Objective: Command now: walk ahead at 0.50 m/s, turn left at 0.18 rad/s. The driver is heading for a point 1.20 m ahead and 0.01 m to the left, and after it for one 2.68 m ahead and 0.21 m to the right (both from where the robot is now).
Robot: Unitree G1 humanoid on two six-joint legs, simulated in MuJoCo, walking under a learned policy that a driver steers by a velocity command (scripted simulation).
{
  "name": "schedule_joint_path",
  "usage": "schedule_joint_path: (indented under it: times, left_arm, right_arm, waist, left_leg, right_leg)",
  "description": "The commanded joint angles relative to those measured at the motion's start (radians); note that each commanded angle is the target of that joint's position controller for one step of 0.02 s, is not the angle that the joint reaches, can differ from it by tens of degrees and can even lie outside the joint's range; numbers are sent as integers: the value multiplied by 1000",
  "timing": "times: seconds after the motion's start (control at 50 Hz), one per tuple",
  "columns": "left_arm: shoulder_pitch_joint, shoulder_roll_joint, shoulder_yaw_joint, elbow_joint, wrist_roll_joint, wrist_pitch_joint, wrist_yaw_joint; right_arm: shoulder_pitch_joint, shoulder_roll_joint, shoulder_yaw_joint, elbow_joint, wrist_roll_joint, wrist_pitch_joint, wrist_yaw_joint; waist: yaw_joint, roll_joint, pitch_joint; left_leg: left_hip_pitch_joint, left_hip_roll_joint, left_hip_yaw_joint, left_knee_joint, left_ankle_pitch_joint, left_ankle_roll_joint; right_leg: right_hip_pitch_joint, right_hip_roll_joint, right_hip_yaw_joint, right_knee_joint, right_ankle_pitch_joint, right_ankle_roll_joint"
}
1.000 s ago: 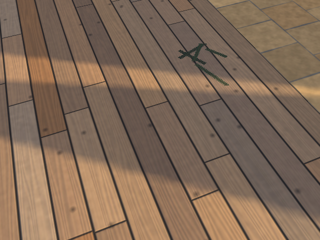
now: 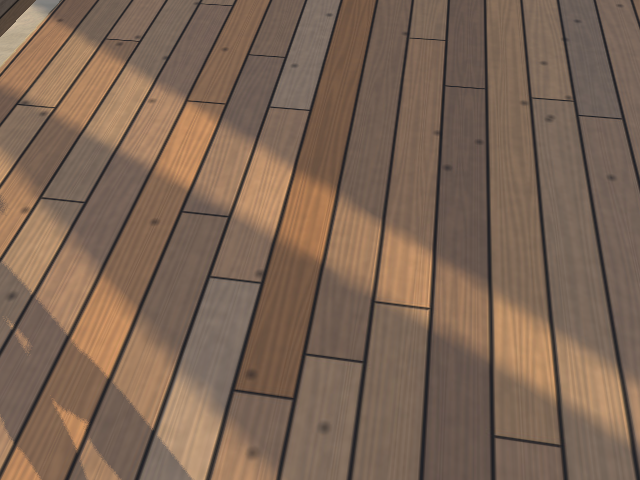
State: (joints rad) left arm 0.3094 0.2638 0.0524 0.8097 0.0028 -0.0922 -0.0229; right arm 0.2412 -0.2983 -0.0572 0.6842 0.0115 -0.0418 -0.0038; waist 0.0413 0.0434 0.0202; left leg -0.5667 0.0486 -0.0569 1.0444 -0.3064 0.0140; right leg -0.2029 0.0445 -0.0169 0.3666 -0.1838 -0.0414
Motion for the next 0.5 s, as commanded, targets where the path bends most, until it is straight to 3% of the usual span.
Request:
schedule_joint_path:
  times: [0.02,0.1,0.18,0.22,0.24,0.26,0.28,0.3,0.32,0.34,0.36,0.38,0.4,0.44,0.5]
  left_arm:
    - [-44,163,35,-57,-11,-17,7]
    - [8,192,38,-27,-23,-3,10]
    - [67,208,40,11,-32,16,12]
    - [64,224,45,20,-34,28,16]
    - [49,225,43,20,-36,32,19]
    - [55,200,33,19,-31,34,21]
    - [48,143,7,-13,-2,29,24]
    - [151,46,-22,-34,-5,9,21]
    - [94,153,2,-24,-25,-7,15]
    - [14,187,14,-50,-42,-16,9]
    - [-28,176,12,-54,-34,-18,12]
    - [-46,167,15,-56,-18,-16,13]
    - [-31,156,16,-52,-15,-7,11]
    - [-12,117,9,-44,-14,12,10]
    - [-96,99,3,-72,-3,26,15]
  right_arm:
    - [-51,-30,0,-82,-9,-21,6]
    - [-172,-19,11,-100,0,-34,21]
    - [-253,-40,5,-130,10,-40,36]
    - [-224,-64,-5,-126,8,-43,40]
    - [-148,-87,-18,-103,3,-43,37]
    - [-12,-132,-43,-61,-3,-40,29]
    - [174,-209,-64,-31,-15,-35,16]
    - [200,-275,-73,-17,-15,-28,20]
    - [196,-181,-50,-19,-2,-29,23]
    - [134,-148,-36,-22,0,-33,23]
    - [76,-128,-28,-27,-6,-35,25]
    - [30,-107,-23,-29,-13,-37,29]
    - [3,-88,-16,-30,-21,-41,30]
    - [-9,-88,-19,-16,-14,-53,30]
    - [14,-117,-28,17,-10,-61,21]
  waist:
    - [-12,-125,-3]
    - [32,-122,10]
    - [43,-129,34]
    - [6,-136,18]
    - [-45,-128,-26]
    - [-107,-107,-117]
    - [-179,13,-270]
    - [-114,269,-360]
    - [-152,164,-311]
    - [-140,122,-183]
    - [-114,54,-121]
    - [-87,35,-74]
    - [-56,45,-63]
    - [-27,46,-56]
    - [-34,13,-9]
  left_leg:
    - [-96,55,-8,-163,118,-13]
    - [-2,22,34,-394,296,-23]
    - [22,2,38,-494,278,4]
    - [96,-16,54,-538,228,32]
    - [220,-39,77,-576,229,54]
    - [426,-44,80,-583,232,83]
    - [718,152,-139,-551,254,153]
    - [950,341,-585,-671,33,299]
    - [909,324,-634,-730,-99,286]
    - [802,290,-495,-745,-54,253]
    - [686,246,-392,-765,52,235]
    - [589,214,-326,-793,144,230]
    - [521,191,-278,-821,215,225]
    - [448,176,-214,-867,291,238]
    - [416,166,-136,-909,348,244]
  right_leg:
    - [69,-264,234,-219,136,-188]
    - [62,-237,135,-219,181,-157]
    - [146,-287,144,-184,200,-137]
    - [183,-301,138,-125,304,-116]
    - [175,-277,104,-31,446,-96]
    - [122,-227,58,142,522,-68]
    - [-74,-170,9,458,276,-25]
    - [-433,-5,14,766,-352,29]
    - [-549,-54,118,880,-392,22]
    - [-602,-99,103,886,-300,10]
    - [-570,-137,83,848,-213,13]
    - [-538,-160,80,795,-156,21]
    - [-481,-180,87,767,-119,28]
    - [-431,-185,77,719,-87,46]
    - [-475,-187,72,579,38,73]
